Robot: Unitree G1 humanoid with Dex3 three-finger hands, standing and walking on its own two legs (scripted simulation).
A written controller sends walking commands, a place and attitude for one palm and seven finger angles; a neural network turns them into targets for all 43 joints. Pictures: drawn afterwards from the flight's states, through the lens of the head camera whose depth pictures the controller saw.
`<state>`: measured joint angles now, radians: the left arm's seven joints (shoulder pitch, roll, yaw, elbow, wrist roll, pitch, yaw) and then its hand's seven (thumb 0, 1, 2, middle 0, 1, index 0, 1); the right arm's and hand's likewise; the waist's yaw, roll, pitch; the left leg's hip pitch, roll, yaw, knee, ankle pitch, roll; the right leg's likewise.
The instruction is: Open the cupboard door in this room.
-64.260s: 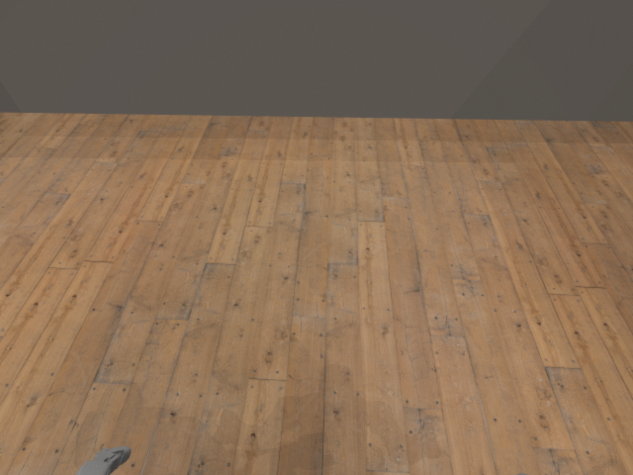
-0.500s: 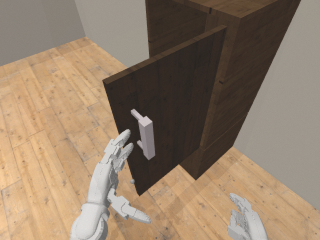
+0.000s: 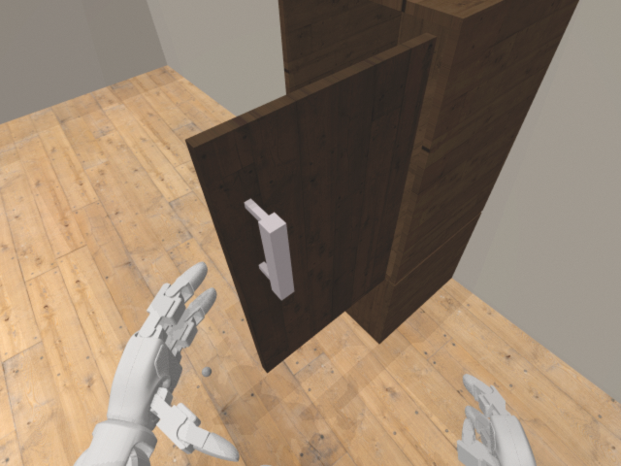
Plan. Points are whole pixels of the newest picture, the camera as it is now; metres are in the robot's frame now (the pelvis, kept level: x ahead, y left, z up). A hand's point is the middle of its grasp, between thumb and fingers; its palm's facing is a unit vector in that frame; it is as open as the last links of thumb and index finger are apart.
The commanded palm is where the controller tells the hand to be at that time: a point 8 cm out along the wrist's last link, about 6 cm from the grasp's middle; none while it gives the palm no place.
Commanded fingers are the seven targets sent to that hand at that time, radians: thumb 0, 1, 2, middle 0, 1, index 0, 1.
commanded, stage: draw the hand back to the body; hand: left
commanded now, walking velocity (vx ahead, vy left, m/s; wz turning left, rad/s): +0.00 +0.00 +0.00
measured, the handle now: (268, 250) +0.36 +0.08 +0.09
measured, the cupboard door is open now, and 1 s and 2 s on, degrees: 89 89 89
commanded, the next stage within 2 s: step back with the hand held close in 1.52 s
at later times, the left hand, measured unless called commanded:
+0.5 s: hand (122, 353) +0.20 +0.19 +0.13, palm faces +0.02 -0.99 -0.16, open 16.0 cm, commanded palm +0.17 +0.25 +0.15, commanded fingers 0.00 -0.19 0.44 -0.16 -0.30 -0.16 -0.30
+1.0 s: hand (28, 304) +0.23 +0.27 +0.18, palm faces +0.36 -0.85 -0.40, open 10.8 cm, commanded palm +0.18 +0.32 +0.20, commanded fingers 0.00 0.69 0.81 -0.19 -0.30 -0.19 -0.30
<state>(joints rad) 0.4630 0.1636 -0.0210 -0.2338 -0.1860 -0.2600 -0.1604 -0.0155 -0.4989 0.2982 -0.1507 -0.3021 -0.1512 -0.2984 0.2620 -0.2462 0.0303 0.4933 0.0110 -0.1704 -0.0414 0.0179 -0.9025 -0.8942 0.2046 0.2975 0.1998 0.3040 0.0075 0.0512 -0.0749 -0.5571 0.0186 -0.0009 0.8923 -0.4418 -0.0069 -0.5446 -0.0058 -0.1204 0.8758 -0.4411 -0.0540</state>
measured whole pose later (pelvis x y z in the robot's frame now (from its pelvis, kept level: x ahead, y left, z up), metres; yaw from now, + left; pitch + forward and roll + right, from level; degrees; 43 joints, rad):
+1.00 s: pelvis +0.03 +0.04 +0.05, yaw -2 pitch -4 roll -1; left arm 0.49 0.32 0.24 -0.40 -0.03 -0.07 0.13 0.00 0.35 0.66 -0.19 -0.30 -0.19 -0.30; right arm 0.20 -0.22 0.05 0.63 -0.02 -0.12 -0.07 0.02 -0.90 -0.89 0.21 0.30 0.20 0.30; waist 0.06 0.06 0.03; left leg -0.09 -0.02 0.05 0.43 -0.28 0.04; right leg -0.08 -0.02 -0.07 0.40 -0.25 0.00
